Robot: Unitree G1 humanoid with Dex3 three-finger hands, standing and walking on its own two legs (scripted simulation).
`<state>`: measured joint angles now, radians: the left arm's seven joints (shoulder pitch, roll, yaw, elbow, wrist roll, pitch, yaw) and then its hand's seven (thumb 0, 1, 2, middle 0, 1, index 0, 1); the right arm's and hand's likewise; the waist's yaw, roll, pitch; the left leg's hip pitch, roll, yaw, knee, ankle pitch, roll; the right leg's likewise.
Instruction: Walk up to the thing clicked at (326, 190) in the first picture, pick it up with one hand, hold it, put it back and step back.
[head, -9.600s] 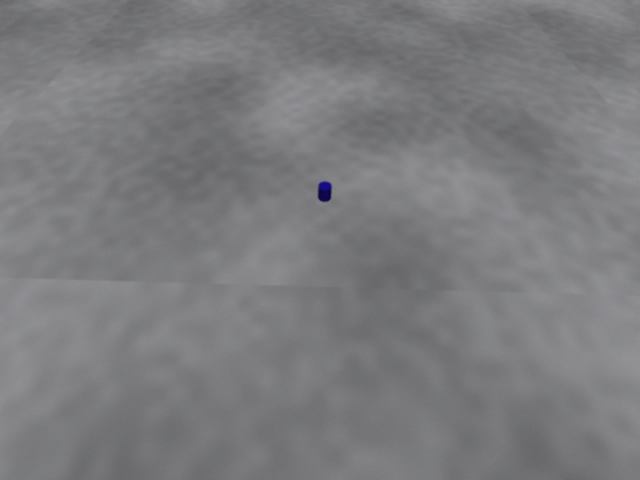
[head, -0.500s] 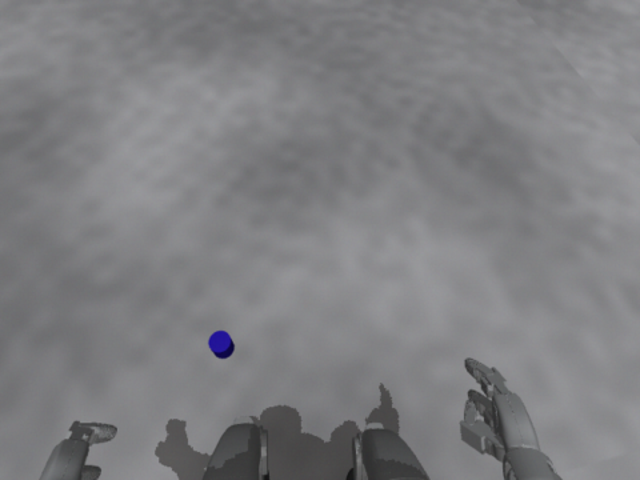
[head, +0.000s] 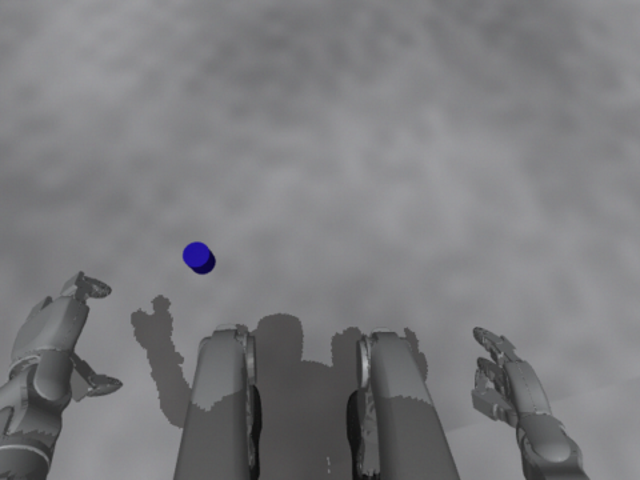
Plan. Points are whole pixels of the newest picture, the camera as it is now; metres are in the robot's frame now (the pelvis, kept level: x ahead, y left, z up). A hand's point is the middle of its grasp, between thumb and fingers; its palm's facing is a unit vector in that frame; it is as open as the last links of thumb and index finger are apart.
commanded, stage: rise first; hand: left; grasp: from above
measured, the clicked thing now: (199, 258) +0.48 +0.25 -0.48
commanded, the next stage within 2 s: none
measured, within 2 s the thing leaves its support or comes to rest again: neither
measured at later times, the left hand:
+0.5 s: hand (128, 296) +0.36 +0.32 -0.27, palm faces -0.48 -0.15 -0.87, open 14.0 cm
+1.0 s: hand (145, 277) +0.40 +0.31 -0.33, palm faces -0.47 -0.03 -0.88, open 14.0 cm
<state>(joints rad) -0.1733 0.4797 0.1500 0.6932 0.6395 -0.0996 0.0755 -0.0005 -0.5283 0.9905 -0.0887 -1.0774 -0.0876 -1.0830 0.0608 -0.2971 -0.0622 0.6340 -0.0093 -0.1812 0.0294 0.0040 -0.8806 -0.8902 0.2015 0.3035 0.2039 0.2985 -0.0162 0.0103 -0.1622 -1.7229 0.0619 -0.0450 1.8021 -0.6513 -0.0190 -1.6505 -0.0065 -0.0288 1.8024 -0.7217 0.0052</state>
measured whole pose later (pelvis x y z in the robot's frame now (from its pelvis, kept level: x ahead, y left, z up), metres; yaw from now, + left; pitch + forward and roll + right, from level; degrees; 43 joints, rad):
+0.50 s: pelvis -0.05 +0.01 -0.13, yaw -4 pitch +32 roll -6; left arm -0.67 0.69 0.14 1.13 1.07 -0.26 0.21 0.00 -0.52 1.02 -0.09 -1.02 -0.08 -1.03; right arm 0.14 -0.27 -0.02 0.75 -0.06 -0.06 0.07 0.00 -0.89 -0.90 0.20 0.30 0.20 0.30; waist -0.10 0.00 -0.09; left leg -2.17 0.06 -0.11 2.21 -0.60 -0.01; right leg -2.07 0.01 -0.06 2.18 -0.68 0.02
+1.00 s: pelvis -0.03 +0.01 -0.17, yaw -6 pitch +33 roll -7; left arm -0.81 0.77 0.16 1.30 1.26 -0.31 0.34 0.00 -0.50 0.97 -0.09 -1.02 -0.10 -1.01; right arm 0.08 -0.26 0.01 0.76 -0.14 -0.02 0.12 0.00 -0.90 -0.90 0.20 0.30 0.20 0.30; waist -0.13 -0.03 -0.05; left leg -2.29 0.06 -0.14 2.35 -0.65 -0.01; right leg -2.18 0.03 -0.08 2.30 -0.72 0.03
